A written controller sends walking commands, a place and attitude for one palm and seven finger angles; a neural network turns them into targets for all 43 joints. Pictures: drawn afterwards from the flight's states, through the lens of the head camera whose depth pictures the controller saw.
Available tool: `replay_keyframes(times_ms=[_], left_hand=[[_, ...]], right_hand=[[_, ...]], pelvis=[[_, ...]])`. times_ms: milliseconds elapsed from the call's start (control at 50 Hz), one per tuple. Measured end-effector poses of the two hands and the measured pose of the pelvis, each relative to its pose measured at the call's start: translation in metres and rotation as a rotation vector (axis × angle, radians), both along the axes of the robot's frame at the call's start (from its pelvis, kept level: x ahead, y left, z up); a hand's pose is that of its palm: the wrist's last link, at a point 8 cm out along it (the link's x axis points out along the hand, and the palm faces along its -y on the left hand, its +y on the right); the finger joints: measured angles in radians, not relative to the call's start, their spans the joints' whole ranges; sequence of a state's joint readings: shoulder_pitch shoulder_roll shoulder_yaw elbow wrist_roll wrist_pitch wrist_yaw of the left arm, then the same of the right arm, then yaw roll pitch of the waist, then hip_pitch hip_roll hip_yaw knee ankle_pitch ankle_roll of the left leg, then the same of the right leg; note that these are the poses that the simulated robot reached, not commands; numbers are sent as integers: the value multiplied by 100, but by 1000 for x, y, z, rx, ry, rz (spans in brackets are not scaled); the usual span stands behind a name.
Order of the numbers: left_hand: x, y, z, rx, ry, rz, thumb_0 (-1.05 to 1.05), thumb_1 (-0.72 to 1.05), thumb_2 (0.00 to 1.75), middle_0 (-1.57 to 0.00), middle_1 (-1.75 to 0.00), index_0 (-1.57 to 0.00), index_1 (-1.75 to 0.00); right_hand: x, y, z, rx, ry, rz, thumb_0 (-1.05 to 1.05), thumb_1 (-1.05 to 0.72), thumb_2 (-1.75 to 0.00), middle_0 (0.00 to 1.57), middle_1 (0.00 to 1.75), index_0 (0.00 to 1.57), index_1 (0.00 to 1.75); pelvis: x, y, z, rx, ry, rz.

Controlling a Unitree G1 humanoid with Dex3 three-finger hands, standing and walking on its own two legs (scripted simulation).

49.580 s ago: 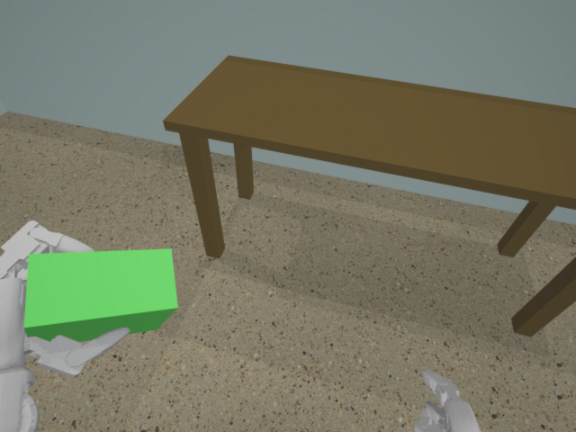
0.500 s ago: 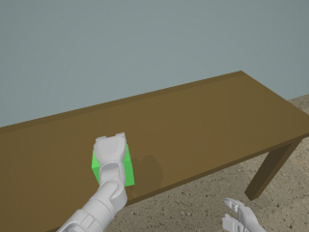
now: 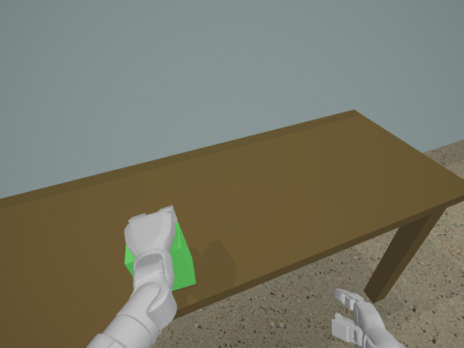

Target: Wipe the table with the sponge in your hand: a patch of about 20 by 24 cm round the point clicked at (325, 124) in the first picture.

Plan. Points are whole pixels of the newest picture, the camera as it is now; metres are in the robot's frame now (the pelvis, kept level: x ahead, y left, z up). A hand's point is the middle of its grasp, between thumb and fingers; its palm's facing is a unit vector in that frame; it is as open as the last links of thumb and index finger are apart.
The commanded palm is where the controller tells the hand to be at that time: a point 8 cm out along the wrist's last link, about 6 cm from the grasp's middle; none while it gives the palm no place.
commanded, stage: slide back across to the middle lane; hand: left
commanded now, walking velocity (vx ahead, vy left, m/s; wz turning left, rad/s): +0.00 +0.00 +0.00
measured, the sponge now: (165, 266) +0.29 +0.18 -0.04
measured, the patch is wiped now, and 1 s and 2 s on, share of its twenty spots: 0.95 1.00 1.00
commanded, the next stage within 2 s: wipe forward along the middle lane in 0.36 s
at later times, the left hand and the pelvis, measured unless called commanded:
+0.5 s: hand (141, 265) +0.26 +0.20 +0.02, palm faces +0.00 -0.13 -0.99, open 10.7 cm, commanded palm +0.22 +0.20 +0.07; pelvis +0.00 -0.01 +0.00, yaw -1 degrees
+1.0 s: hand (142, 250) +0.29 +0.21 +0.02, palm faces -0.06 -0.06 -1.00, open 10.6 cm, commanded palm +0.27 +0.23 +0.05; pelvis -0.03 -0.02 -0.01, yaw +1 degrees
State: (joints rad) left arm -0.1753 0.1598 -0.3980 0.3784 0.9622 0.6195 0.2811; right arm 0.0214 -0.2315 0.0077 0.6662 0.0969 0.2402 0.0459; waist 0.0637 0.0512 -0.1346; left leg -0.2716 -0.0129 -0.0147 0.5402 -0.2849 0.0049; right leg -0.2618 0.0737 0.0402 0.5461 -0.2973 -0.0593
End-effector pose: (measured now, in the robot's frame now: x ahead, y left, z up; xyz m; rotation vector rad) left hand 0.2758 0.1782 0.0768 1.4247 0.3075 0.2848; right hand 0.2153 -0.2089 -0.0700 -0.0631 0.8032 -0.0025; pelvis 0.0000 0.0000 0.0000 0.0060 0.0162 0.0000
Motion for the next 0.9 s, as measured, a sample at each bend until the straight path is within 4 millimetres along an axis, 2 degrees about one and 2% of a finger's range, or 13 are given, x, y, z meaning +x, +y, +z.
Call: replay_keyframes(times_ms=[220, 420, 520, 660, 900], left_hand=[[-17, 12, 1, -19, -1, 5, -1, -51, 101, -63, -134, -65, -134], [-34, 22, 2, -12, -1, 21, -1, -51, 101, -63, -134, -66, -134], [-37, 24, 0, 1, 16, 23, 0, -51, 101, -63, -133, -66, -134], [-30, 25, -5, 3, 52, 27, -1, -53, 101, -66, -131, -68, -131], [-13, 27, -4, 48, 67, 20, -1, -58, 102, -73, -124, -75, -124]], right_hand=[[17, -7, 13, -14, -79, 2, 2, -90, -90, 20, 30, 20, 30], [16, -7, 13, -8, -91, 8, 2, -90, -90, 20, 30, 20, 30], [11, -7, 8, -13, -80, 10, 2, -90, -90, 20, 30, 20, 30], [0, -10, -1, -34, -50, -3, 2, -90, -90, 20, 30, 20, 30], [-35, -25, -22, -76, 15, -36, 2, -90, -90, 20, 30, 20, 30]], pelvis=[[5, -4, 2, 2, -15, -10], [3, -6, 2, 2, -25, -14], [0, -6, 2, 2, -28, -7], [-5, -8, 2, 4, -16, -2], [-22, -15, -3, 7, 18, 14]])
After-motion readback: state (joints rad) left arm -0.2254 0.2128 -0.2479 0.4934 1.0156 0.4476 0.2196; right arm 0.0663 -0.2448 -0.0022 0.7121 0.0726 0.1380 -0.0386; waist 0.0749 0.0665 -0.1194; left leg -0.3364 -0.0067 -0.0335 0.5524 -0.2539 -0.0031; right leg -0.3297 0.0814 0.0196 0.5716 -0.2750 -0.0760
